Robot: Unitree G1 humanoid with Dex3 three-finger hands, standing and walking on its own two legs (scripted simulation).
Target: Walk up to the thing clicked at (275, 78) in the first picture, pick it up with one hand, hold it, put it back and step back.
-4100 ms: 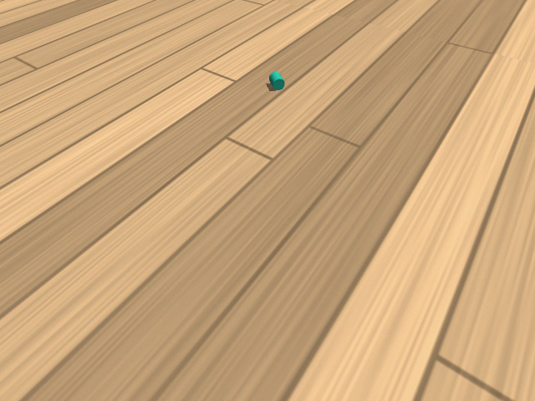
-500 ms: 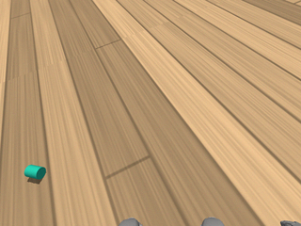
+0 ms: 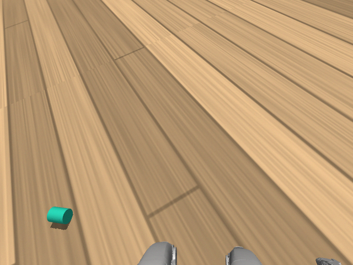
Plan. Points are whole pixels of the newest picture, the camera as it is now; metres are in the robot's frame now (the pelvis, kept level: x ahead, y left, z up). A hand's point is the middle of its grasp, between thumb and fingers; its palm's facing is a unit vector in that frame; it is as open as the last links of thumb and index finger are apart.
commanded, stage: walk up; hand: left
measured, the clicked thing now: (60, 215) +0.49 +0.80 -0.70
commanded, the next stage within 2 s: none
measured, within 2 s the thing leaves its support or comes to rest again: neither
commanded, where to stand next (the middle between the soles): +0.07 +0.64 m, yaw -11 degrees
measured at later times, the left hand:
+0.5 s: hand out of the picture +0.08 +0.50 -0.13, palm faces -0.12 -0.83 -0.54, open 7.4 cm
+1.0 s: hand out of the picture +0.04 +0.80 -0.13, palm faces -0.04 -0.75 -0.66, open 7.4 cm
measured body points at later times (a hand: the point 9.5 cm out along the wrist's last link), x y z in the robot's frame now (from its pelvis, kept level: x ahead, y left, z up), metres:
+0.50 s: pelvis +0.00 +0.21 -0.01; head +0.05 +0.17 +0.43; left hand +0.09 +0.54 -0.10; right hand +0.04 -0.13 -0.13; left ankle +0.03 +0.29 -0.71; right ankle +0.06 +0.14 -0.72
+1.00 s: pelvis -0.04 +0.44 -0.03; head -0.01 +0.43 +0.42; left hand +0.04 +0.84 -0.09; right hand +0.03 +0.10 -0.13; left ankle -0.01 +0.57 -0.71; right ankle +0.03 +0.22 -0.66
